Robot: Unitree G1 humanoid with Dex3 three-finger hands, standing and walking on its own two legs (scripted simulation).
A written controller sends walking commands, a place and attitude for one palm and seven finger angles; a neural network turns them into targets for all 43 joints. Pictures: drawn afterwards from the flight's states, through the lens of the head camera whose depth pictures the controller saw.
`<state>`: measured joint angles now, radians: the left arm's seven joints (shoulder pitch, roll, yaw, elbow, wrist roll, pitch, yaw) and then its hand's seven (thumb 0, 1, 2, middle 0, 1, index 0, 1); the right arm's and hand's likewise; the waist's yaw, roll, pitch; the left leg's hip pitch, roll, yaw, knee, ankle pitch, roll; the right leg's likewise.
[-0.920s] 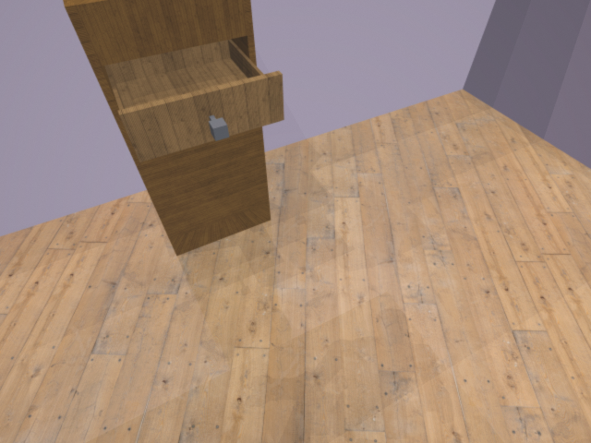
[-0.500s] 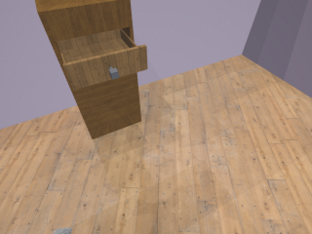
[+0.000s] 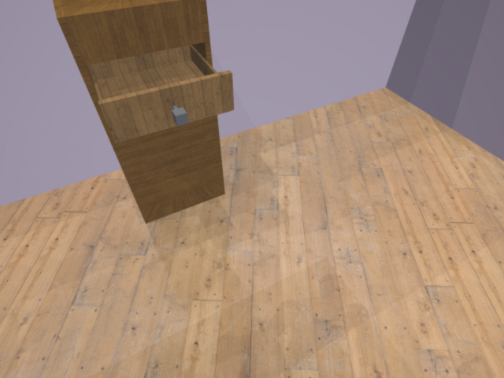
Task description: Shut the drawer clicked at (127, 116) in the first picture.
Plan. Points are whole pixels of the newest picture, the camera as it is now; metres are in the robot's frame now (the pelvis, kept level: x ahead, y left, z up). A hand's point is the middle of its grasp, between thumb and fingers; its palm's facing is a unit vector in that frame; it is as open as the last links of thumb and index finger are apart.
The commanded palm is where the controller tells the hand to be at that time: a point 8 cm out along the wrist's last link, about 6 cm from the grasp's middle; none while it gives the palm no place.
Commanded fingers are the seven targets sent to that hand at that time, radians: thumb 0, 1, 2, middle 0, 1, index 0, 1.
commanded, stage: look at it before walking up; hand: left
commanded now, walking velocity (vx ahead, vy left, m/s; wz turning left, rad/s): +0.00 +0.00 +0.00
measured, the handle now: (178, 113) +0.80 +0.26 -0.03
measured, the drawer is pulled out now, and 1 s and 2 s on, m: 0.24 0.24 0.24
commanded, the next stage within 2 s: walk to a spot facing it in 0.52 s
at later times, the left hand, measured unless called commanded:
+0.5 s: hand out of the picture +0.05 +0.24 -0.16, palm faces -0.02 -0.95 -0.30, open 7.4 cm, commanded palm none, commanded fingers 0.00 0.90 0.90 -0.20 -0.30 -0.20 -0.30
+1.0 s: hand out of the picture +0.04 +0.20 -0.18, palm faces -0.10 -0.96 -0.27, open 7.3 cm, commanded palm none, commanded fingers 0.00 0.90 0.90 -0.20 -0.30 -0.20 -0.30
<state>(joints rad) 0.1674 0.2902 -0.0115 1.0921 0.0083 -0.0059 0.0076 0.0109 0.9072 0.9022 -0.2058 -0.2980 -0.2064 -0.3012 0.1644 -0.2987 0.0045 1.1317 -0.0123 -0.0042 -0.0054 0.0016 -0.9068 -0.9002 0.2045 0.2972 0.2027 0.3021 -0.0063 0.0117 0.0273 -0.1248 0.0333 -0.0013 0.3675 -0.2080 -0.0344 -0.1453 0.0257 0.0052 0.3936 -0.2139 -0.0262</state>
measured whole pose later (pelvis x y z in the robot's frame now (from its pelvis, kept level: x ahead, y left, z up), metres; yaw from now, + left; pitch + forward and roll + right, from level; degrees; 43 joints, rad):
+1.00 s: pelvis -0.01 -0.01 -0.02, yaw -10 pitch -2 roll +1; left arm 0.29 0.21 0.05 0.98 0.03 0.04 -0.02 0.01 0.91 0.90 -0.20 -0.30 -0.20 -0.30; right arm 0.20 -0.23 -0.05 1.01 -0.02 0.03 0.00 0.00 -0.91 -0.90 0.21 0.30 0.20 0.30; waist 0.03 0.03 0.04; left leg -0.28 0.10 0.13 0.73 -0.45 -0.03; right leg -0.31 0.04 -0.01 0.69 -0.34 -0.04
